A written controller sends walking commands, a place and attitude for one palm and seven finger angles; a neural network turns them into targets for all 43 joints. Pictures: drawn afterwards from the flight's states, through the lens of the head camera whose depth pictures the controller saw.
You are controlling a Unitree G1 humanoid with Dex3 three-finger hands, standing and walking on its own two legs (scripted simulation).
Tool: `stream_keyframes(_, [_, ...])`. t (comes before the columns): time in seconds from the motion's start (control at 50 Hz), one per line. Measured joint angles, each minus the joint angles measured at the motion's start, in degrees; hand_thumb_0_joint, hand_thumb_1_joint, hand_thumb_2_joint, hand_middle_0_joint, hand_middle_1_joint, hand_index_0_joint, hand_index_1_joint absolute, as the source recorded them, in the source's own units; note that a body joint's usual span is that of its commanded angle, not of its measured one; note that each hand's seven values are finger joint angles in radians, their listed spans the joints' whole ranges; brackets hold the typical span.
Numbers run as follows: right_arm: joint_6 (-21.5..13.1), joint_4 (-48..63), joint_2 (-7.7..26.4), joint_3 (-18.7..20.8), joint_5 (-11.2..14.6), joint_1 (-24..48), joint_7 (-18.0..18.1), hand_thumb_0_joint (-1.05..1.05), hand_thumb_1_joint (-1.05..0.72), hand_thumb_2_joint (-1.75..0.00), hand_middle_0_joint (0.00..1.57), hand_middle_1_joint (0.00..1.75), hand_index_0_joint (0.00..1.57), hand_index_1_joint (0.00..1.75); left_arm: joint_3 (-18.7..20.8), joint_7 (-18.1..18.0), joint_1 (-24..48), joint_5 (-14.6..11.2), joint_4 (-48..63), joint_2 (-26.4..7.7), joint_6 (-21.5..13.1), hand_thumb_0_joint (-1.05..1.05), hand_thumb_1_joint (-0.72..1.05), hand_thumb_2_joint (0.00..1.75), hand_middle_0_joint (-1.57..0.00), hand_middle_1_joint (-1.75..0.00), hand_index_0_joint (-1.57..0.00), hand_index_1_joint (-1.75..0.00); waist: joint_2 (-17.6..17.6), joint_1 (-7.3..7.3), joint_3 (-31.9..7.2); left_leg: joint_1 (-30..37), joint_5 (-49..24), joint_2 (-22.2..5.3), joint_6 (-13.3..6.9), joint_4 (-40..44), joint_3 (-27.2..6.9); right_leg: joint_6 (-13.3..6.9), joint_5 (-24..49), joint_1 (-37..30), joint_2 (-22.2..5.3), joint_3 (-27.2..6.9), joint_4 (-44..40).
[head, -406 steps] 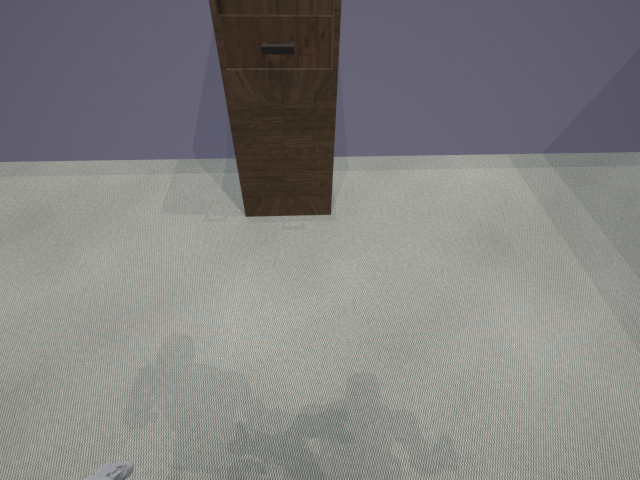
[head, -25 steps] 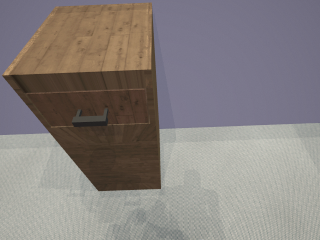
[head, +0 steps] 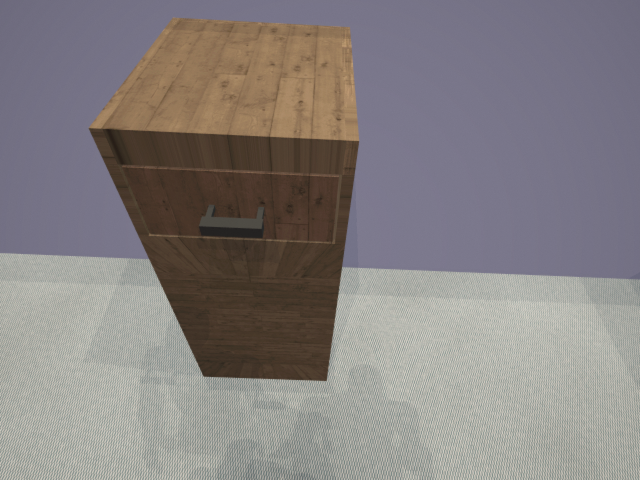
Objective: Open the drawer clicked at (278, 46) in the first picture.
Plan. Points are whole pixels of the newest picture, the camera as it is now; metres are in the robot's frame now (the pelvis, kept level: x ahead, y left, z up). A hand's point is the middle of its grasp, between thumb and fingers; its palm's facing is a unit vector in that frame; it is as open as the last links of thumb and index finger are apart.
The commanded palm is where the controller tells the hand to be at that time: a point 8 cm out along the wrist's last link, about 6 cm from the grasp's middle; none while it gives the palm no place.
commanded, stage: come to a stop and stand still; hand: left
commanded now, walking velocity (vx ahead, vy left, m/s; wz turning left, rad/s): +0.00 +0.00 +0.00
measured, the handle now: (234, 219) +0.51 +0.19 +0.00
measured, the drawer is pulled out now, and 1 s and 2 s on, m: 0.00 0.00 0.00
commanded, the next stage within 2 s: look again from close up in 0.56 s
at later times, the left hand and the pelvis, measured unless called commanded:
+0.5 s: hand out of the picture -0.06 +0.13 -0.17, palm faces +0.03 -0.99 -0.14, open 7.4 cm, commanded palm none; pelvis -0.03 -0.01 +0.00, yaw +0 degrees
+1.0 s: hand out of the picture -0.02 +0.15 -0.19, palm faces +0.04 -0.99 -0.16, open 7.4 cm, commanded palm none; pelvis -0.02 -0.01 -0.01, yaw +1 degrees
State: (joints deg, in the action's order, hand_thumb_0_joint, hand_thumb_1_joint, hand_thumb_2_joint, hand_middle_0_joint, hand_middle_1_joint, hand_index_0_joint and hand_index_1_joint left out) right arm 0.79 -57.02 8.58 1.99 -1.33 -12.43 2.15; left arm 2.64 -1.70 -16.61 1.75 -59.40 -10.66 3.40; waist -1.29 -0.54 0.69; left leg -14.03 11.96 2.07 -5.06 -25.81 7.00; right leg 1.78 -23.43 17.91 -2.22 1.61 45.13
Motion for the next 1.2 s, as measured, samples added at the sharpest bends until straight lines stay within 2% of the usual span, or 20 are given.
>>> stream_keyframes(0.04, [-0.2,-0.7,0.1,-0.1,0.1,-0.4,0.0,0.0,-0.93,-0.9,0.2,0.3,0.2,0.3,-0.5,-0.1,-0.9,-0.1,-1.0,0.5,-0.1,0.01,0.91,0.9,-0.2,-0.3,-0.2,-0.3,0.2,0.14,-0.2,-0.1,-0.5,0.6,-0.1,0.5,0.5,-0.3,0.4,-3.9,0.0,0.2,-7.3])
stream_keyframes(0.08, [-0.2,-1.8,0.2,-0.2,0.4,-1.0,0.0,0.0,-0.93,-0.9,0.2,0.3,0.2,0.3,-0.9,-0.4,-1.7,-0.2,-1.9,1.1,-0.7,0.01,0.91,0.9,-0.2,-0.3,-0.2,-0.3,0.3,0.05,-0.5,-0.7,-0.6,1.1,0.1,0.1,1.1,-1.2,4.5,-7.9,0.0,0.0,-15.7])
stream_keyframes(0.12, [0.1,-3.3,1.2,0.1,0.8,-1.5,0.0,0.0,-0.93,-0.9,0.2,0.3,0.2,0.3,-1.6,-0.7,-2.0,-0.3,-3.1,2.6,-1.4,0.01,0.91,0.9,-0.19,-0.3,-0.2,-0.3,2.6,0.22,-0.3,-0.4,-0.8,0.2,0.4,0.2,0.6,-2.0,5.8,-9.3,1.0,0.5,-18.2])
stream_keyframes(0.18, [0.4,-5.1,1.4,-0.3,0.8,-2.7,-0.4,0.0,-0.93,-0.9,0.2,0.3,0.2,0.3,-2.6,-0.7,-3.4,-0.6,-4.1,3.9,-2.5,0.01,0.91,0.9,-0.2,-0.3,-0.2,-0.3,3.4,0.65,-0.7,0.8,-2.2,-0.1,1.1,2.2,0.4,-2.0,6.9,-10.2,1.5,0.6,-19.8])
stream_keyframes(0.38, [0.7,-9.1,-1.5,-1.6,0.6,-7.3,-0.7,0.0,-0.91,-0.9,0.2,0.3,0.2,0.3,-3.2,-0.8,-4.2,-0.7,-5.1,5.3,-2.9,0.01,0.9,0.9,-0.2,-0.3,-0.2,-0.3,1.1,1.6,-1.5,1.2,-4.3,-0.9,1.6,4.2,0.2,-2.7,8.6,-10.2,2.4,0.8,-21.2])
stream_keyframes(0.66, [0.3,-9.6,-2.9,-1.3,0.5,-9.2,-0.3,0.0,-0.91,-0.9,0.19,0.3,0.2,0.3,-2.8,-1.2,-6.4,-0.6,-5.4,6.1,-3.4,0.0,0.91,0.9,-0.2,-0.3,-0.2,-0.3,1.7,1.59,-1.7,-0.9,-4.4,-1.5,1.9,3.4,-0.1,-3.3,8.7,-8.2,2.9,1.0,-20.4])
stream_keyframes(0.72, [0.2,-7.1,-2.5,-2.1,0.4,-8.2,-1.3,0.0,-0.91,-0.9,0.19,0.3,0.2,0.3,-3.8,-1.7,-6.2,-0.1,-4.7,5.9,-4.6,0.0,0.9,0.9,-0.2,-0.3,-0.2,-0.3,2.6,1.77,0.0,-3.4,-2.2,-2.7,2.9,-1.3,-1.0,-3.6,8.4,-7.6,3.9,1.8,-19.5])
stream_keyframes(0.78, [-0.6,-4.9,-2.4,-2.6,0.2,-7.6,-1.5,0.0,-0.91,-0.9,0.19,0.3,0.2,0.3,-3.9,-1.8,-6.0,-0.6,-3.9,5.0,-4.9,0.0,0.9,0.9,-0.2,-0.3,-0.2,-0.3,2.3,2.32,0.7,-4.7,-1.0,-2.8,2.0,-4.2,-1.9,-3.8,7.1,-7.2,4.1,2.7,-17.7])
stream_keyframes(0.88, [-0.8,-3.9,-1.5,-2.9,-0.1,-7.3,-1.0,0.01,-0.92,-0.9,0.2,0.3,0.2,0.3,-3.7,-1.6,-4.9,-0.8,-2.2,3.8,-4.4,0.01,0.9,0.9,-0.2,-0.3,-0.2,-0.3,1.4,1.64,-0.7,-4.6,0.7,-2.2,1.5,-6.3,-2.2,-3.4,5.2,-7.4,3.4,3.0,-15.4])
stream_keyframes(0.98, [-1.0,-3.6,-0.3,-2.8,0.1,-6.2,-0.8,0.02,-0.93,-0.9,0.2,0.3,0.2,0.3,-3.5,-1.5,-3.6,-0.7,-0.2,3.3,-4.5,0.01,0.91,0.9,-0.2,-0.3,-0.2,-0.3,0.7,1.03,-1.4,-3.9,1.0,-1.7,1.1,-6.0,-1.8,-2.9,4.7,-7.8,2.8,2.7,-15.2])
stream_keyframes(1.2, [-1.4,-3.5,0.3,-2.9,0.3,-4.0,-0.8,0.01,-0.92,-0.9,0.19,0.3,0.2,0.3,-3.4,-1.2,-3.2,-0.6,0.6,1.6,-3.9,0.01,0.91,0.9,-0.2,-0.3,-0.2,-0.3,-0.8,0.83,-0.9,-2.3,-0.4,-1.2,0.6,-3.0,-1.2,-2.3,6.3,-9.1,2.4,2.1,-17.9])
